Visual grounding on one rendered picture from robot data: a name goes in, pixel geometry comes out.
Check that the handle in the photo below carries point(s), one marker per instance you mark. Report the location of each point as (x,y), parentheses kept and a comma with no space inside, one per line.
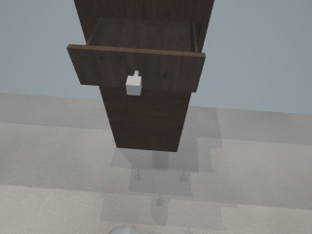
(134,84)

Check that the drawer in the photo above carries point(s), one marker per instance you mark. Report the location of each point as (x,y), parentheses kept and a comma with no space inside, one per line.
(165,54)

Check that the cabinet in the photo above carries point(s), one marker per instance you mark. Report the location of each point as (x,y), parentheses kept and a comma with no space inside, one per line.
(155,119)

